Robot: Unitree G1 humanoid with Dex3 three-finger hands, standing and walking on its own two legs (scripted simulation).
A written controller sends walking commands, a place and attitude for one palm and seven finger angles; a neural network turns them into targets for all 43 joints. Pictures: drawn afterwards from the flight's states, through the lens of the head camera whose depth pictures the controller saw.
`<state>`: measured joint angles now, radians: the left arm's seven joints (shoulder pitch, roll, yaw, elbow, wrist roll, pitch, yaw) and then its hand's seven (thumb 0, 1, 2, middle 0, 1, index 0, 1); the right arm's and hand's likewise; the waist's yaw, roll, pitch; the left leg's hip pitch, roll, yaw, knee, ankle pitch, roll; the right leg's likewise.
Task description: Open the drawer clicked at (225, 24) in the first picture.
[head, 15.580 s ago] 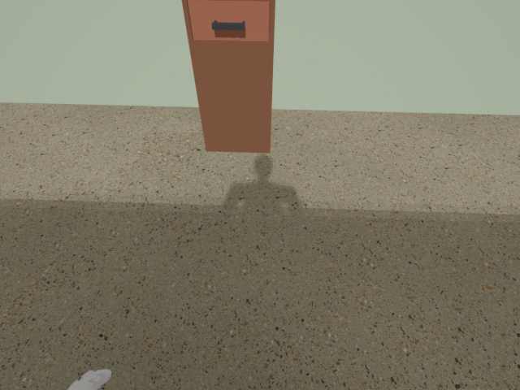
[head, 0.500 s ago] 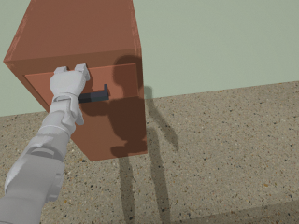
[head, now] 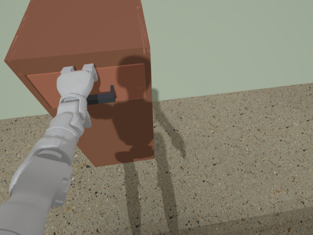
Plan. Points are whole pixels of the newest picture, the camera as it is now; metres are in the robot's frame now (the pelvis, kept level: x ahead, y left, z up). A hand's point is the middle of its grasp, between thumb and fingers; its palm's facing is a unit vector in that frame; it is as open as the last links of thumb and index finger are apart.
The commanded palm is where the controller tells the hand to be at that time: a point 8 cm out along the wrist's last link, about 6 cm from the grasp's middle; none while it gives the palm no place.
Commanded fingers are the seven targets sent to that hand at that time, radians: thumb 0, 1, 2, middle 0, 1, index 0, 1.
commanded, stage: re-aim the fingers above the handle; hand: left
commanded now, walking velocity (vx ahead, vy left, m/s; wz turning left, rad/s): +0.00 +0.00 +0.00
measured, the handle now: (93, 94) +0.54 +0.18 -0.02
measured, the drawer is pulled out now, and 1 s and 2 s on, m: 0.00 0.00 0.00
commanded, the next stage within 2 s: lower the fingers behind the handle in 1.08 s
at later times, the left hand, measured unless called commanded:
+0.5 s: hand (78, 105) +0.45 +0.19 +0.05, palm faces -0.05 -0.01 -1.00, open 13.8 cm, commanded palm +0.44 +0.19 +0.10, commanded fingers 0.00 -0.50 0.30 -0.30 -1.20 -0.30 -1.20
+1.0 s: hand (84, 109) +0.45 +0.18 +0.03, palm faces -0.09 -0.05 -1.00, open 13.8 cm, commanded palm +0.44 +0.19 +0.10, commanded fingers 0.00 -0.50 0.30 -0.30 -1.20 -0.30 -1.20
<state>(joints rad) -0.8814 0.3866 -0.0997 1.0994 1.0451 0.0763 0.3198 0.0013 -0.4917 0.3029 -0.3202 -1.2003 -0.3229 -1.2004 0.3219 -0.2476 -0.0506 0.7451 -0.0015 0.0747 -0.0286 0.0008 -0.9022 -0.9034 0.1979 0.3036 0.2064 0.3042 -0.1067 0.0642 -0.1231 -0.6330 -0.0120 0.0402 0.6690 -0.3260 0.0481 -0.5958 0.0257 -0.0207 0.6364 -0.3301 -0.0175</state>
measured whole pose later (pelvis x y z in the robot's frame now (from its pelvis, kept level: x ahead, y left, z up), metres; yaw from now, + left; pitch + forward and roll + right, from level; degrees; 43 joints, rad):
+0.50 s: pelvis +0.00 -0.01 +0.00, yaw +2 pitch +13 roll -1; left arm -0.80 0.36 -0.18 1.00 1.02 0.10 0.30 0.00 -0.49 0.30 -0.32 -1.20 -0.32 -1.20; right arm 0.26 -0.25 -0.06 0.75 0.01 0.07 -0.04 0.00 -0.90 -0.90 0.20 0.30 0.21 0.30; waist -0.06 0.06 -0.10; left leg -0.56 -0.02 0.02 0.63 -0.31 0.04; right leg -0.52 0.02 -0.04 0.61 -0.33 -0.02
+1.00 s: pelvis +0.01 -0.01 +0.00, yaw +1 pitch +14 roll -1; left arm -0.70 0.37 -0.16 0.90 1.01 0.03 0.25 0.00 -0.49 0.30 -0.32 -1.20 -0.32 -1.20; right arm 0.34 -0.25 -0.07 0.75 0.00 0.08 -0.05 0.00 -0.90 -0.90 0.20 0.30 0.21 0.30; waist -0.06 0.07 -0.11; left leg -0.55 -0.01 0.02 0.63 -0.32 0.04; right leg -0.51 0.03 -0.03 0.60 -0.34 -0.03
